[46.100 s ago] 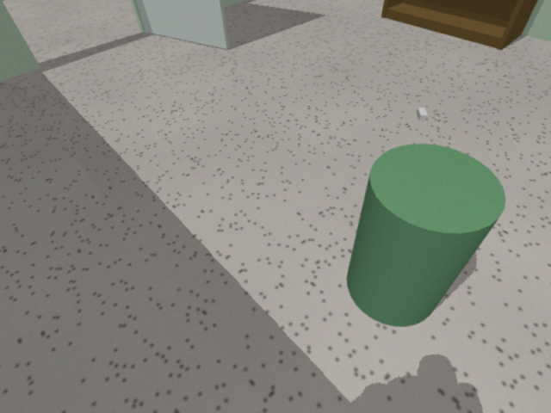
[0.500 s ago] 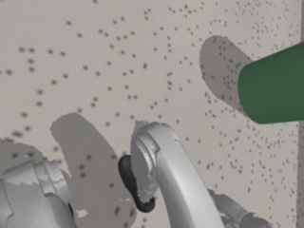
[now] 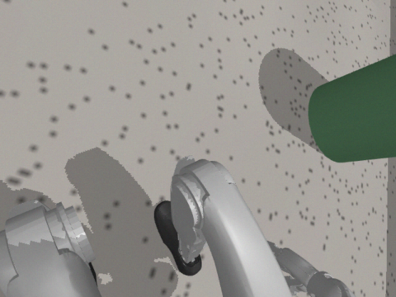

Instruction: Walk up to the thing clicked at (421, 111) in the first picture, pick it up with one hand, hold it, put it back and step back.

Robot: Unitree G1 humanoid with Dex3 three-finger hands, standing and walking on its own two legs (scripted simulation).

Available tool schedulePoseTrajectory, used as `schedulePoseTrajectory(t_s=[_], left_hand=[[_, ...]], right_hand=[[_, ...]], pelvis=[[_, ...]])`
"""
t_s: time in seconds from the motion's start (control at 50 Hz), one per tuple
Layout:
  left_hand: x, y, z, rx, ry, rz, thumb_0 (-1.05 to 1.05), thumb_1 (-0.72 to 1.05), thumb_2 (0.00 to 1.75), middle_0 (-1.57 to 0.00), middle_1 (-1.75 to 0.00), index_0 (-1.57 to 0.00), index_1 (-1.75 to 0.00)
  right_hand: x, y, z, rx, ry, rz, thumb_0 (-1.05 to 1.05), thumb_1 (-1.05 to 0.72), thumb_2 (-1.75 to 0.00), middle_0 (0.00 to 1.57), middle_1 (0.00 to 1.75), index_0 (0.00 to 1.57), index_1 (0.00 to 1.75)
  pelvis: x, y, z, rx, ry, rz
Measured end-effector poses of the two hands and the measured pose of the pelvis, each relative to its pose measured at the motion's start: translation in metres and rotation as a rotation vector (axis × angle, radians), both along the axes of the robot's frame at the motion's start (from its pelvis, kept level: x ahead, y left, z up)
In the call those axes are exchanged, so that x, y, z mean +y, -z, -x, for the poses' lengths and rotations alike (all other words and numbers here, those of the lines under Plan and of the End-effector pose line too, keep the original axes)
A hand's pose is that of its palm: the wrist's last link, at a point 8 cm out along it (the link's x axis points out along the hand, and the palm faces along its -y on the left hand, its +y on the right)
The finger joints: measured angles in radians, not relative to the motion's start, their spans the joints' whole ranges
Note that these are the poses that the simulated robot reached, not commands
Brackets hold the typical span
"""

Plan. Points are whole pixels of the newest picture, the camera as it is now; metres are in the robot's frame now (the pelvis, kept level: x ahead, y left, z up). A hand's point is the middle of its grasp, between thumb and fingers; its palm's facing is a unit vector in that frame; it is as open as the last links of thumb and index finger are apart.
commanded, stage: close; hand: left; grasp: from above
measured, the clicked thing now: out of the picture +0.43 +0.35 -0.29
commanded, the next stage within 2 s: settle in 0.50 s
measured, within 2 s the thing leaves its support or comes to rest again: leaves its support in 0.88 s
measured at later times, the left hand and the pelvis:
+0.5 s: hand out of the picture +0.40 +0.35 -0.25, palm faces -0.44 -0.20 -0.87, open 7.2 cm; pelvis +0.00 +0.00 +0.00, yaw +0 degrees
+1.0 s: hand out of the picture +0.43 +0.37 -0.23, palm faces -0.35 -0.16 -0.92, open 7.0 cm; pelvis +0.01 +0.00 +0.00, yaw +1 degrees
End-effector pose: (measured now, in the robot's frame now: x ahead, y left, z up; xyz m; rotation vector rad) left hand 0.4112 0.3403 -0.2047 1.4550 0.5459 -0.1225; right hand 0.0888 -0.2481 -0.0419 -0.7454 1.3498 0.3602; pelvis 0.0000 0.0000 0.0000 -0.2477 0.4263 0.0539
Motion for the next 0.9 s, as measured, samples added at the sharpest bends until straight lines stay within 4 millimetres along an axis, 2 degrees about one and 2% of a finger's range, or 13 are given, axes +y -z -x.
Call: schedulePoseTrajectory(t_s=[0.08,0.18,0.3,0.44,0.66,0.9], left_hand=[[0.003,-0.002,-0.006,-0.009,-0.046,0.012,0.01,0.28,0.34,-0.7,-0.5,-0.74,-0.46],[0.016,-0.003,-0.01,0.018,-0.125,0.0,0.0,0.34,0.28,-0.75,-0.44,-0.79,-0.39],[0.019,-0.006,-0.013,0.047,-0.111,0.009,0.0,0.42,0.22,-0.79,-0.4,-0.84,-0.35],[0.018,-0.007,-0.003,0.065,-0.092,0.029,0.01,0.47,0.16,-0.81,-0.33,-0.88,-0.29],[0.019,-0.008,0.001,0.044,-0.037,0.032,0.0,0.47,0.1,-0.88,-0.26,-0.93,-0.22],[0.022,-0.015,-0.008,-0.01,-0.062,0.014,0.0,0.43,0.07,-0.98,-0.17,-1.02,-0.13]], right_hand=[[-0.004,-0.006,0.001,0.005,0.003,0.001,0.01,-0.89,-0.9,0.2,0.3,0.2,0.3],[-0.008,-0.009,0.003,0.0,0.022,0.01,0.01,-0.89,-0.9,0.2,0.3,0.2,0.3],[-0.007,-0.002,0.007,0.03,0.035,-0.004,0.01,-0.89,-0.9,0.2,0.3,0.2,0.3],[0.002,0.008,0.008,0.045,0.034,-0.033,0.01,-0.89,-0.9,0.2,0.3,0.2,0.3],[0.005,0.01,0.006,0.019,0.011,-0.011,0.01,-0.89,-0.9,0.2,0.3,0.2,0.3],[-0.002,0.0,0.002,0.01,0.026,0.007,0.01,-0.9,-0.9,0.2,0.3,0.2,0.3]], pelvis=[[0.0,-0.001,-0.003,0.013,-0.001,0.001],[-0.001,0.0,-0.005,0.016,-0.001,0.0],[-0.001,0.0,-0.006,0.021,-0.005,-0.001],[-0.002,-0.001,-0.006,0.015,-0.003,-0.007],[-0.002,0.004,-0.002,-0.009,-0.002,-0.005],[-0.001,0.002,-0.007,0.025,-0.005,0.001]])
